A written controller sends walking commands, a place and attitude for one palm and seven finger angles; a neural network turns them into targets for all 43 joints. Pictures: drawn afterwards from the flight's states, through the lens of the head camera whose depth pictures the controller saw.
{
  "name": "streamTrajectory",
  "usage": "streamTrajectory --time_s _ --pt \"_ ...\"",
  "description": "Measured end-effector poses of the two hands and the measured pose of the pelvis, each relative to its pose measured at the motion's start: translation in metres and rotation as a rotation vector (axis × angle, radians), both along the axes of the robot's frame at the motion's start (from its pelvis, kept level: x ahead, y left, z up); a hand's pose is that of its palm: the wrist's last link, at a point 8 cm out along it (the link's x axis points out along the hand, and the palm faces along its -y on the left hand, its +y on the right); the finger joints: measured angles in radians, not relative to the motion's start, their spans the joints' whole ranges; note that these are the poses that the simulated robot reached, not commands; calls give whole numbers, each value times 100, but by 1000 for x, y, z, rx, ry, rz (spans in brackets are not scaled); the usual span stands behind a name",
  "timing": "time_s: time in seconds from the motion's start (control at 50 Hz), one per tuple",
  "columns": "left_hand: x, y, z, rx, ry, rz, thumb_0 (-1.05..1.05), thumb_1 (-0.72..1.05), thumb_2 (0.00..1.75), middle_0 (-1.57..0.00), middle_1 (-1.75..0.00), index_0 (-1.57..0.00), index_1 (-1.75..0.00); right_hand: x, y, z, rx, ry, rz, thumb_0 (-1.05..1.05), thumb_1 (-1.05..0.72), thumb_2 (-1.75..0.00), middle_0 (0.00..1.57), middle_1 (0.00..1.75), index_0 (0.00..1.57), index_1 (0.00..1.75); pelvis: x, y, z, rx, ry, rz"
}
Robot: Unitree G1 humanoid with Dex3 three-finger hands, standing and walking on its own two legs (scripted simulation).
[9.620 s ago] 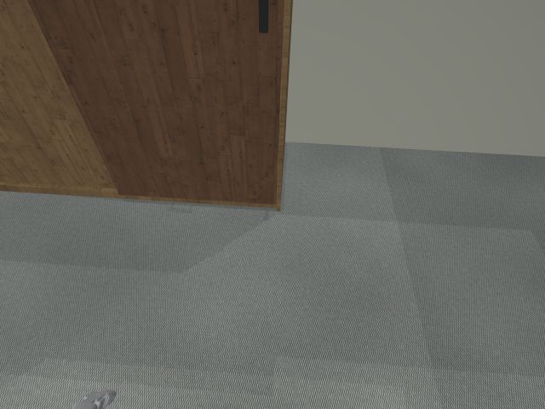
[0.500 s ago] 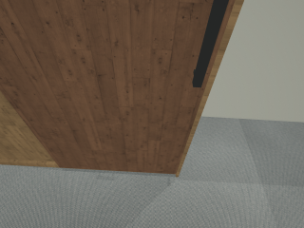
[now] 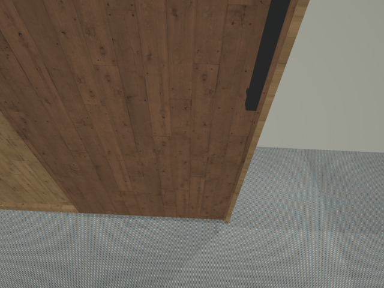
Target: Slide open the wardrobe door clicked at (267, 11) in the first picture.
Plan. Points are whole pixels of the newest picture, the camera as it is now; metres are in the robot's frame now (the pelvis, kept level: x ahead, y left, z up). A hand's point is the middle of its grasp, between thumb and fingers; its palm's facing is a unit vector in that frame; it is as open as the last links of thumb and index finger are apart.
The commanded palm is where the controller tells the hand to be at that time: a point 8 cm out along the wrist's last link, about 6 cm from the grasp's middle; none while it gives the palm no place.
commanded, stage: look again from close up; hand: right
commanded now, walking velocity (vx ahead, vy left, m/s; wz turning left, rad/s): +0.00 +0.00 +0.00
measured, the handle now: (261, 56) +0.54 -0.11 +0.23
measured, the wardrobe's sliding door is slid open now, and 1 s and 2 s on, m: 0.00 0.00 0.00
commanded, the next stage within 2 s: shuffle to correct the standing spot in 0.64 s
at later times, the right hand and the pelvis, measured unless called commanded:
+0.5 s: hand out of the picture +0.03 -0.18 -0.17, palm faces +0.03 +0.98 -0.22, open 7.4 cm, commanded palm none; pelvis +0.00 +0.01 +0.00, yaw +0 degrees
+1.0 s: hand out of the picture +0.01 -0.17 -0.18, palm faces +0.05 +0.98 -0.17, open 7.4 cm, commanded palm none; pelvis +0.02 +0.01 -0.01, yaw +0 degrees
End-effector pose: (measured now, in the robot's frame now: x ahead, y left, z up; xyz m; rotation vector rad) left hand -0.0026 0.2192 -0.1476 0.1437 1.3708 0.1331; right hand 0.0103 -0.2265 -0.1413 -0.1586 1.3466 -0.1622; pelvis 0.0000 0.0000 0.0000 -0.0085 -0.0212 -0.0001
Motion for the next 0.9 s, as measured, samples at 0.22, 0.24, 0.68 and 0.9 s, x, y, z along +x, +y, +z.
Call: streamTrajectory --time_s 0.22,0.24,0.68,0.9 --pt "10 13 4 22 -12 -14 0 91 90 -20 -30 -20 -30 2 2 0 1 -4 0 0 -91 -89 20 30 20 30 -1 5 1 1 1 -4" --pt "11 14 4 24 -14 -15 0 91 90 -20 -30 -20 -30 2 1 0 1 -5 1 0 -91 -89 20 30 20 30 -1 5 1 1 1 -4" --pt "24 25 8 40 -35 -37 0 91 90 -20 -30 -20 -30 13 -7 5 -24 -30 7 0 -91 -89 20 30 20 30 -1 9 3 0 3 -7" --pt "18 22 4 30 -5 -37 0 91 90 -20 -30 -20 -30 9 0 -2 -4 -13 -9 0 -91 -89 20 30 20 30 7 11 -1 5 4 -8"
